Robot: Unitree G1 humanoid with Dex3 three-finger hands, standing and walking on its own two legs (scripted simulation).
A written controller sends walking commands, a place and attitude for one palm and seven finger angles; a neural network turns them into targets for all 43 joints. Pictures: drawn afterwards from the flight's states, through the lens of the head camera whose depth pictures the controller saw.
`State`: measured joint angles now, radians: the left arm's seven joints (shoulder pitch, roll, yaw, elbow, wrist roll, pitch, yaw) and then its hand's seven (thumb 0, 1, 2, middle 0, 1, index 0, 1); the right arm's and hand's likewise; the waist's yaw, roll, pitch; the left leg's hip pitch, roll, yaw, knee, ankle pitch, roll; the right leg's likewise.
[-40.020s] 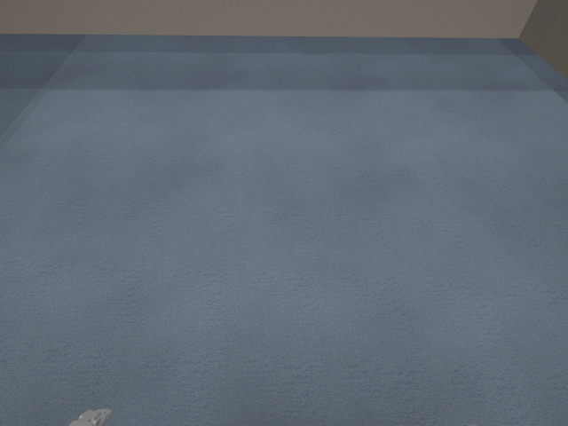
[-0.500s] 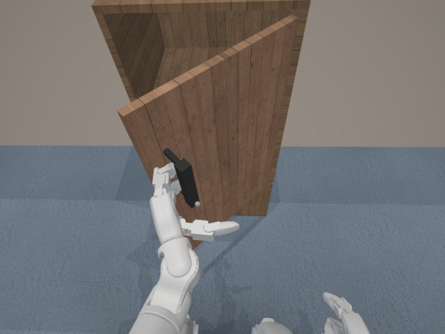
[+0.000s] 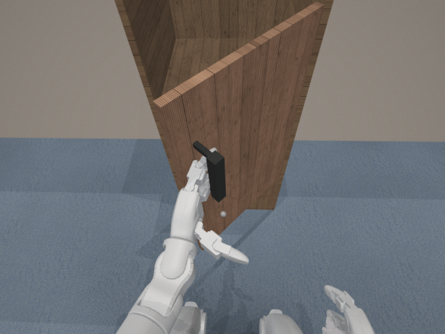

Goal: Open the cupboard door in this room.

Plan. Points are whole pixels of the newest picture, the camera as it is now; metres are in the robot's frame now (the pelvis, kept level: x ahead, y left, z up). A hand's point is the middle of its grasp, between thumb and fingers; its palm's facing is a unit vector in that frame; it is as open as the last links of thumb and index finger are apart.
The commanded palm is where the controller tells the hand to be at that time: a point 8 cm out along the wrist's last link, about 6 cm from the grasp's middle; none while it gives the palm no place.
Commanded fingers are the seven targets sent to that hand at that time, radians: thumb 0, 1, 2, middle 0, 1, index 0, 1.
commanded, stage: slide the hand sideways off the handle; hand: left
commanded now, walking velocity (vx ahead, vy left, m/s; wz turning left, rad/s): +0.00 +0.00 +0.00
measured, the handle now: (209, 172) +0.39 +0.04 +0.06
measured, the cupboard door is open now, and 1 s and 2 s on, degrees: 47 48 48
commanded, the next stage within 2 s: draw the hand back to the body in 0.96 s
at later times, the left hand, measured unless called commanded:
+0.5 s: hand (209, 235) +0.27 +0.04 +0.05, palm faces -0.09 -1.00 +0.00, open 16.4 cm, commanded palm +0.25 +0.09 +0.05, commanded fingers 0.00 -0.50 0.30 -0.15 -0.30 -0.15 -0.30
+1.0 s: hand (179, 263) +0.23 +0.08 +0.05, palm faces -0.05 -1.00 -0.02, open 16.3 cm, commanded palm +0.21 +0.14 +0.05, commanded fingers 0.00 -0.50 0.30 -0.15 -0.30 -0.15 -0.30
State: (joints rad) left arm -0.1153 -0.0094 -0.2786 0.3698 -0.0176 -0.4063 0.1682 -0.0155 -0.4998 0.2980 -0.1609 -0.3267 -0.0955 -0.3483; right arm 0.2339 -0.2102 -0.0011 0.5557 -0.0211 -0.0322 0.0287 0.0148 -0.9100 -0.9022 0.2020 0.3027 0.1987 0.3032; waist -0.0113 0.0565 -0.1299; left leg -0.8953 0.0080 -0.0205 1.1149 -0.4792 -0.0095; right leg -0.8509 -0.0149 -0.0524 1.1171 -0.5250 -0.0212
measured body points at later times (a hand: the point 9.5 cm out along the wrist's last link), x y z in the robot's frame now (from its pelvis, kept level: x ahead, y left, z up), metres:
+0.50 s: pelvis +0.01 +0.00 +0.00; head +0.07 -0.01 +0.44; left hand +0.27 +0.09 +0.05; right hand +0.19 -0.22 -0.09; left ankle +0.04 +0.12 -0.65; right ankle +0.01 -0.11 -0.65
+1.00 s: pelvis +0.02 -0.02 -0.01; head +0.08 -0.04 +0.43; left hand +0.22 +0.13 +0.05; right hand +0.20 -0.25 -0.10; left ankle +0.04 +0.12 -0.65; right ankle +0.01 -0.11 -0.65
